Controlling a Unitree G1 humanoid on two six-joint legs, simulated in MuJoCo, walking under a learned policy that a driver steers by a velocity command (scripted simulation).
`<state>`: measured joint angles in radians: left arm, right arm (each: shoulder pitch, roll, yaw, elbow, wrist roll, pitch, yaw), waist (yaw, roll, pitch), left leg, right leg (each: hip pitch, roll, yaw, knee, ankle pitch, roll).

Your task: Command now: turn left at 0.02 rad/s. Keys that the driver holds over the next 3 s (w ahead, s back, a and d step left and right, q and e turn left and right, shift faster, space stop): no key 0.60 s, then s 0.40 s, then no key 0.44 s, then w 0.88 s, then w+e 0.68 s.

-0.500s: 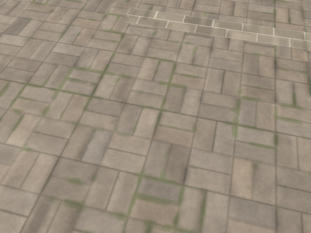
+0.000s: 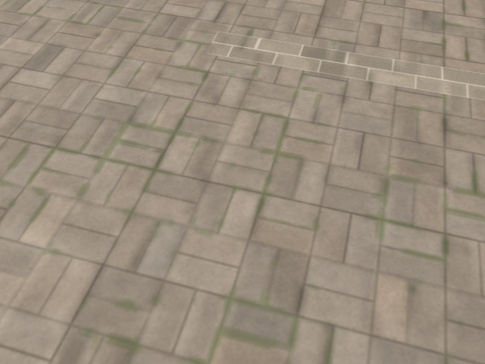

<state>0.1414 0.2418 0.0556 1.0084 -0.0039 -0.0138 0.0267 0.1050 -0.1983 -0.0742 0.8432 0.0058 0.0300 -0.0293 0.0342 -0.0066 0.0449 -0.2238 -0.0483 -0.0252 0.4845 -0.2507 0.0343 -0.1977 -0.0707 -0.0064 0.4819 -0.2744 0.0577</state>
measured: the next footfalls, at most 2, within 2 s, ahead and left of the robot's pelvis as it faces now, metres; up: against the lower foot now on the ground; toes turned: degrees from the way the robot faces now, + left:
left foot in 1.14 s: -0.09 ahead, +0.09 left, +0.00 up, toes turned -2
right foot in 1.40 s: -0.11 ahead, -0.13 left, +0.00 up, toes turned -3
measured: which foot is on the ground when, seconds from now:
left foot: down 0.00-0.90, up 0.92-1.00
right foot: down 0.00-1.00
